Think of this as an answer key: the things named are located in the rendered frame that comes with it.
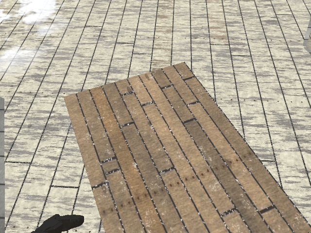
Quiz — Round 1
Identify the left robot hand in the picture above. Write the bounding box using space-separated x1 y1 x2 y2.
31 214 85 233

